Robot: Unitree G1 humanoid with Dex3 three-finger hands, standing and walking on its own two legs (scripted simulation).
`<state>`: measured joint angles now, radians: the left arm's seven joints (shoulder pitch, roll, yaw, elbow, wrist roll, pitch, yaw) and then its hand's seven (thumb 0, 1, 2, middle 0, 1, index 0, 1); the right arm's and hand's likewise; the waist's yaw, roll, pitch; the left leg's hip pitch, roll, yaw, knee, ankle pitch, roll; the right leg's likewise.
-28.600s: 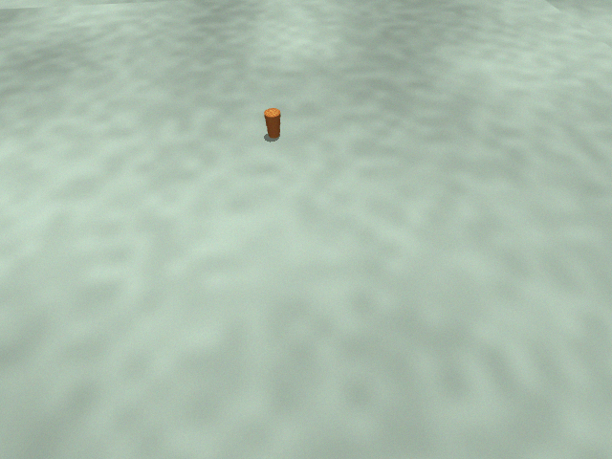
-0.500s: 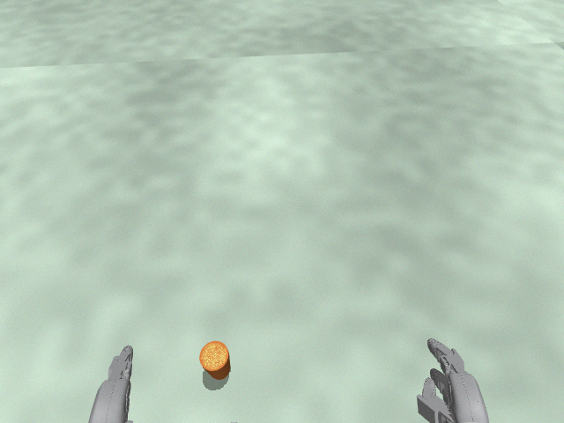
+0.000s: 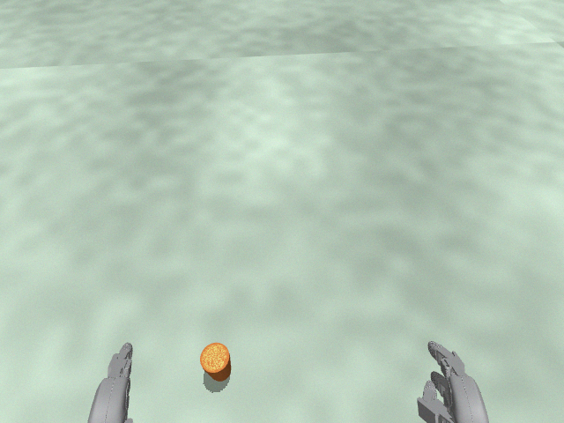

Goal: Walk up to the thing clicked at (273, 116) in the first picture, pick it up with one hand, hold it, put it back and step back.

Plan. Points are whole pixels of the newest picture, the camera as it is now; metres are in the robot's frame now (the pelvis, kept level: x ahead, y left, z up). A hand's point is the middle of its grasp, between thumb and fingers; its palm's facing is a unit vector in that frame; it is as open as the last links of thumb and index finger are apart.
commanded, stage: home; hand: left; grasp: from the side
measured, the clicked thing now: (218, 364) +0.40 +0.20 -0.66
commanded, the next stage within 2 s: stand in 0.10 s
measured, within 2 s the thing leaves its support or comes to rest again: neither
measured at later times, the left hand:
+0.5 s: hand (157, 412) +0.17 +0.18 -0.06, palm faces +0.08 -0.95 -0.29, open 12.9 cm
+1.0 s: hand out of the picture +0.06 +0.25 -0.11, palm faces -0.01 -0.94 -0.34, open 7.4 cm
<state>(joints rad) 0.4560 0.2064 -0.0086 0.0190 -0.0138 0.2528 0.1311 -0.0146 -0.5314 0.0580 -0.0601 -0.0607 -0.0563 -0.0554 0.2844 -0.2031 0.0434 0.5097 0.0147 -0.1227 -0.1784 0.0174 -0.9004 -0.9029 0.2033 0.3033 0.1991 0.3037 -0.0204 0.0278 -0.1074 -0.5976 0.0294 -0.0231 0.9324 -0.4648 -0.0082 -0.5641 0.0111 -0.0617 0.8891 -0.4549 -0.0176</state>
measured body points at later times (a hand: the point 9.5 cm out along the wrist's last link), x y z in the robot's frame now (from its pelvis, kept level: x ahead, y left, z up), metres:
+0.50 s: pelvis +0.00 +0.00 +0.00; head +0.02 +0.00 +0.45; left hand +0.16 +0.23 -0.04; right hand +0.16 -0.24 -0.07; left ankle +0.00 +0.12 -0.69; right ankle +0.00 -0.11 -0.69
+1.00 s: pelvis -0.01 +0.01 +0.05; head +0.00 +0.02 +0.50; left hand +0.06 +0.30 -0.09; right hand +0.07 -0.27 -0.09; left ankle +0.00 +0.12 -0.69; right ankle +0.00 -0.11 -0.69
